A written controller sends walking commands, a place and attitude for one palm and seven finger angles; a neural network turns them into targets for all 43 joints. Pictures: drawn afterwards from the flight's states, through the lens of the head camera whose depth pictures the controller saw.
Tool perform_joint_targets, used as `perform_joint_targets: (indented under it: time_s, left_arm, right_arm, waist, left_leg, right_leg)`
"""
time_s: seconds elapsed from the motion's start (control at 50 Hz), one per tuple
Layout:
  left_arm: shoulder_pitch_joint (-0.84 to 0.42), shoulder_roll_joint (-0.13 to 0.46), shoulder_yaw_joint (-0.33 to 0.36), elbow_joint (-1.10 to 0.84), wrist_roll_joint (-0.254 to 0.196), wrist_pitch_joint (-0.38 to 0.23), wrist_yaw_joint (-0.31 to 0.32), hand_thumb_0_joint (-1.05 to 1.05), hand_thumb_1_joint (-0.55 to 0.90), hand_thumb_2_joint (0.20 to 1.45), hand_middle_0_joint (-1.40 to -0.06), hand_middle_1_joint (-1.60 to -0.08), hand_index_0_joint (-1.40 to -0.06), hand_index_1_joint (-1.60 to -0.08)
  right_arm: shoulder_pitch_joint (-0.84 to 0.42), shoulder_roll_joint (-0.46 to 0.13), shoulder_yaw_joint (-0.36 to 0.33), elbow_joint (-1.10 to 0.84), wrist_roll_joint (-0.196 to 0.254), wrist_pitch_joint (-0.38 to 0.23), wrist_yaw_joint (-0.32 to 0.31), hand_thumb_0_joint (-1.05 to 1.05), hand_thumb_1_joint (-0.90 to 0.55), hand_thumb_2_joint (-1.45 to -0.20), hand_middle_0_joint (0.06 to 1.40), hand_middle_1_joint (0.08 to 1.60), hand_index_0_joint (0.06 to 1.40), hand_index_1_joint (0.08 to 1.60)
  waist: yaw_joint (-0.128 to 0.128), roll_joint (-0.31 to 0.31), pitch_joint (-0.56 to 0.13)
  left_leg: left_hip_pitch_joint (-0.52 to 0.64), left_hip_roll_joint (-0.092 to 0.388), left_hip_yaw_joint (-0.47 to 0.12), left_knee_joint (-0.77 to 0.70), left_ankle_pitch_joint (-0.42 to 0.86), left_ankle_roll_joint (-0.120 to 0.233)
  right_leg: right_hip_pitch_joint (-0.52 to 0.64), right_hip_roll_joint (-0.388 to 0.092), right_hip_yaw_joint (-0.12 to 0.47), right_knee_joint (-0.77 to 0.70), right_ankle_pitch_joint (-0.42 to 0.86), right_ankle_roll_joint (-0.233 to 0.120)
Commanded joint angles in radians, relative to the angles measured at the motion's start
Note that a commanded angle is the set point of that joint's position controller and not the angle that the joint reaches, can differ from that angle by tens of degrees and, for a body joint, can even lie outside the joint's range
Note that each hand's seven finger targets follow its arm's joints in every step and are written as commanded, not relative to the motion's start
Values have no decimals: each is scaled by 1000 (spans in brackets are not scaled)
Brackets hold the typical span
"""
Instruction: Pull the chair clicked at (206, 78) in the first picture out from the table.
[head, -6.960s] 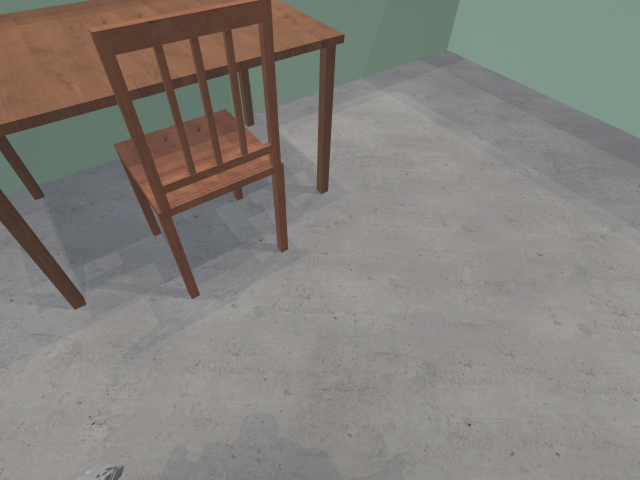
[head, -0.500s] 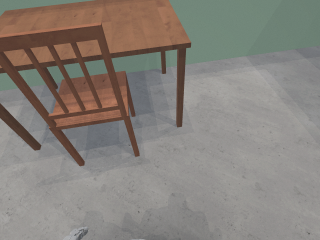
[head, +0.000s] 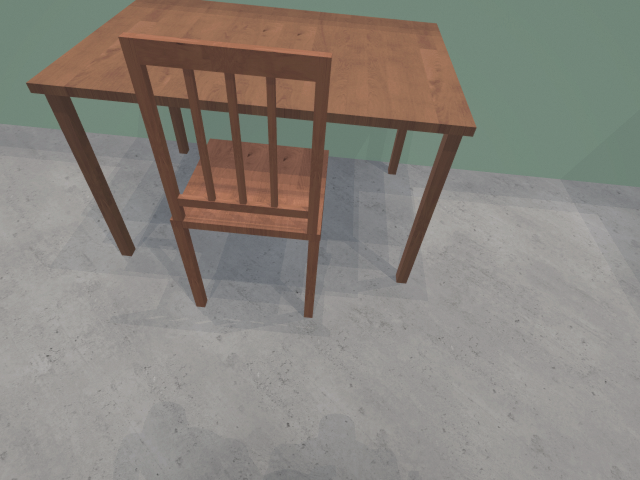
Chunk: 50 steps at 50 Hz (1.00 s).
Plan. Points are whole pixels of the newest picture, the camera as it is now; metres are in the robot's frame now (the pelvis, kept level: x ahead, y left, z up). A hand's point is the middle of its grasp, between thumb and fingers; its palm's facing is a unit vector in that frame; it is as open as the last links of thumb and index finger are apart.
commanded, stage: take the last steps up to it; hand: left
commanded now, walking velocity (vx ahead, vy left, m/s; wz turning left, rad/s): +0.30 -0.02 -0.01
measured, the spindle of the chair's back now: (237, 146) +0.81 +0.28 -0.06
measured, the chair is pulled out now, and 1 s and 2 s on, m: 0.00 0.00 0.00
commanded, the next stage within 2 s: come to a stop and stand still in 0.90 s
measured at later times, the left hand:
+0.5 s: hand (245, 398) +0.27 +0.14 -0.17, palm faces -0.04 -0.98 -0.20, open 7.4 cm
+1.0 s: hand (232, 404) +0.26 +0.16 -0.18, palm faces +0.08 -0.99 -0.14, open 7.3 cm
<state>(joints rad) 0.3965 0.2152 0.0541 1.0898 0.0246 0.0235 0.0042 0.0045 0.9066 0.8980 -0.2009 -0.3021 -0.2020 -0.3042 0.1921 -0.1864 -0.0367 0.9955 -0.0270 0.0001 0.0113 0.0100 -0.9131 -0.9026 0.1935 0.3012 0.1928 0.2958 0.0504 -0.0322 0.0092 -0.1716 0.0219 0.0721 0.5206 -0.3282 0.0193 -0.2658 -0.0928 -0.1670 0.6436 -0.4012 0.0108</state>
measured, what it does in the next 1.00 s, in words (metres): walks ahead: right foot, then left foot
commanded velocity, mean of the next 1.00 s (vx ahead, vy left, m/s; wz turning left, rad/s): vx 0.24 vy -0.01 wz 0.01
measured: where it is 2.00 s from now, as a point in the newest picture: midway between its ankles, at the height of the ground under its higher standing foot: (317, 473)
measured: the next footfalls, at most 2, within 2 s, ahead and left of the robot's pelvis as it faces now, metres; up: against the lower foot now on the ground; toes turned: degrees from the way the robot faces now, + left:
right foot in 0.46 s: +0.27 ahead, -0.13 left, +0.00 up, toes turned -9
left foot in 0.92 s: +0.39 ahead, +0.10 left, +0.00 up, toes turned +7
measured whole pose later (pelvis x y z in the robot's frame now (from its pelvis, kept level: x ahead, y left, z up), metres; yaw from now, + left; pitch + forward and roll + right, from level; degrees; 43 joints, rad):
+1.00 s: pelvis +0.31 +0.00 +0.00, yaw -1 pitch -1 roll -1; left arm 0.36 0.16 0.05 1.14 0.02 -0.01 0.00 0.00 0.91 0.90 -0.20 -0.30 -0.20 -0.30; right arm 0.17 -0.16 -0.03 1.01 -0.03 -0.06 0.00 0.01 -0.92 -0.90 0.19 0.30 0.19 0.30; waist 0.03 -0.04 0.04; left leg -0.30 0.04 0.13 0.58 -0.26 0.05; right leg -0.27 -0.04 -0.10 0.90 -0.50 -0.02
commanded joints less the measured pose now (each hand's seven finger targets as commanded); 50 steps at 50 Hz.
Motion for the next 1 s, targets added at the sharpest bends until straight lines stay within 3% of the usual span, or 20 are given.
perform_joint_targets:
  time_s: [0.0, 0.04, 0.08, 0.22, 0.32, 0.36, 0.4, 0.42, 0.44, 0.46, 0.48, 0.5, 0.54, 0.6, 0.8, 0.86, 0.88, 0.9, 0.92, 0.98]
  left_arm:
    - [-203, 54, 3, -136, 6, -32, -14, 0, 900, 900, -200, -300, -200, -300]
    - [-126, 45, 3, -89, 5, -33, -27, 0, 900, 900, -200, -300, -200, -300]
    - [-94, 35, 1, -70, 4, -29, -27, 0, 900, 900, -200, -300, -200, -300]
    - [-231, 26, 0, -111, -4, -28, -28, 0, 900, 900, -200, -300, -200, -300]
    - [-344, 5, -3, -148, -9, -43, -30, 0, 900, 900, -200, -300, -200, -300]
    - [-294, 7, 2, -137, -9, -50, -29, 0, 900, 900, -200, -300, -200, -300]
    - [-88, 49, 16, -69, -3, -67, -24, 0, 900, 900, -200, -300, -200, -300]
    - [65, 122, 37, -29, 2, -79, -14, 0, 900, 900, -200, -300, -200, -300]
    - [181, 224, 63, -7, -2, -84, -3, 0, 900, 900, -200, -300, -200, -300]
    - [144, 242, 64, -14, -20, -80, -1, 0, 900, 900, -200, -300, -200, -300]
    - [23, 203, 54, -51, -18, -73, 3, 0, 900, 900, -200, -300, -200, -300]
    - [-62, 146, 40, -71, -16, -74, 9, 0, 900, 900, -200, -300, -200, -300]
    - [-154, 63, 17, -90, -9, -84, 13, 0, 900, 900, -200, -300, -200, -300]
    - [-136, 32, 4, -72, -5, -96, 11, 0, 900, 900, -200, -300, -200, -300]
    - [-47, 89, 18, -35, 0, -98, 4, 0, 900, 900, -200, -300, -200, -300]
    - [-49, 79, 19, -22, -7, -84, 8, 0, 900, 900, -200, -300, -200, -300]
    - [-28, 46, 11, -25, -10, -80, 4, 0, 900, 900, -200, -300, -200, -300]
    - [1, -6, 1, -40, -17, -79, -2, 0, 900, 900, -200, -300, -200, -300]
    - [-40, 8, -6, -69, -8, -78, 3, 0, 900, 900, -200, -300, -200, -300]
    - [-95, 8, 2, -44, -4, -67, -4, 0, 900, 900, -200, -300, -200, -300]
  right_arm:
    - [191, -176, -27, 23, 2, -20, -36, 0, -900, -900, 200, 300, 200, 300]
    - [131, -133, -13, 10, 9, -37, -38, 0, -900, -900, 200, 300, 200, 300]
    - [154, -117, -11, 21, 14, -53, -41, 0, -900, -900, 200, 300, 200, 300]
    - [272, -98, -11, 86, 13, -72, -51, 0, -900, -900, 200, 300, 200, 300]
    - [323, -98, -16, 129, -3, -66, -50, 0, -900, -900, 200, 300, 200, 300]
    - [306, -111, -17, 136, -3, -64, -51, 0, -900, -900, 200, 300, 200, 300]
    - [299, -110, -17, 140, 8, -64, -49, 0, -900, -900, 200, 300, 200, 300]
    - [295, -86, -16, 127, 19, -69, -39, 0, -900, -900, 200, 300, 200, 300]
    - [321, -29, -8, 95, 28, -76, -35, 0, -900, -900, 200, 300, 200, 300]
    - [272, -57, -14, 83, 32, -64, -34, 0, -900, -900, 200, 300, 200, 300]
    - [203, -45, -23, 64, 25, -58, -27, 0, -900, -900, 200, 300, 200, 300]
    - [170, -40, -23, 56, 13, -52, -23, 0, -900, -900, 200, 300, 200, 300]
    - [225, 1, -20, 82, 1, -29, -16, 0, -900, -900, 200, 300, 200, 300]
    - [253, 17, -17, 89, -3, -13, -10, 0, -900, -900, 200, 300, 200, 300]
    - [11, -13, -16, -13, 3, -40, 11, 0, -900, -900, 200, 300, 200, 300]
    - [102, -42, -15, 20, 0, -57, 1, 0, -900, -900, 200, 300, 200, 300]
    - [202, -106, -25, 44, -5, -67, -9, 0, -900, -900, 200, 300, 200, 300]
    - [278, -201, -46, 56, -11, -64, -20, 0, -900, -900, 200, 300, 200, 300]
    - [300, -223, -44, 59, -1, -49, -29, 0, -900, -900, 200, 300, 200, 300]
    - [141, -108, -14, 29, 4, -54, -40, 0, -900, -900, 200, 300, 200, 300]
  waist:
    - [-115, 237, 202]
    - [-64, 169, 193]
    - [-50, 141, 155]
    - [-73, 139, 151]
    - [-107, 162, 172]
    - [-72, 160, 145]
    - [24, 97, 37]
    - [85, -22, -66]
    - [95, -222, -183]
    - [87, -150, -178]
    - [58, -85, -62]
    - [18, -20, 19]
    - [-56, -9, 48]
    - [-85, -69, 42]
    - [-35, -58, 76]
    - [-81, 9, 33]
    - [-115, 144, -34]
    - [-123, 342, -84]
    - [-131, 322, -71]
    - [-80, 163, 49]
  left_leg:
    - [63, 335, -431, -426, -303, 163]
    - [28, 260, -285, -415, -125, 133]
    - [69, 222, -208, -399, 58, 130]
    - [185, 248, -158, -359, 363, 163]
    - [169, 259, -125, -285, 495, 142]
    - [138, 250, -100, -213, 613, 129]
    - [56, 185, -46, 42, 701, 81]
    - [-125, 125, -5, 273, 507, 49]
    - [-348, -19, 40, 609, -161, 9]
    - [-364, 11, -77, 775, -250, 30]
    - [-424, 50, -101, 833, -165, 34]
    - [-431, 88, -108, 815, -85, 33]
    - [-346, 113, -94, 722, 13, 11]
    - [-300, 109, -48, 580, 56, -17]
    - [-259, 70, 10, 147, 76, -18]
    - [0, 32, 39, -47, 158, -12]
    - [171, 117, -79, -112, 231, 25]
    - [303, 336, -352, -185, 337, 126]
    - [271, 409, -435, -237, 315, 191]
    - [59, 322, -276, -294, 281, 174]
  right_leg:
    - [-451, -20, 123, 389, -40, -2]
    - [-391, -29, 124, 426, 84, 10]
    - [-383, -23, 119, 436, 149, 24]
    - [-439, -38, 103, 285, 187, 36]
    - [-306, 0, 58, 67, 154, -6]
    - [-168, 42, 28, -2, 149, -29]
    - [149, 80, 10, -119, 235, -51]
    - [393, -56, 171, -153, 225, -106]
    - [553, -349, 600, -279, 310, -228]
    - [423, -397, 690, -394, 75, -272]
    - [268, -366, 657, -459, -148, -257]
    - [136, -331, 573, -470, -167, -226]
    - [-5, -241, 338, -483, 8, -169]
    - [-39, -178, 198, -489, 173, -154]
    - [96, -191, 196, -432, 268, -185]
    - [40, -131, 139, -254, 318, -134]
    - [-41, -55, 83, -40, 280, -92]
    - [-224, 64, -15, 210, -49, -41]
    - [-296, 75, 61, 386, -230, -40]
    - [-308, -10, 142, 503, -50, -33]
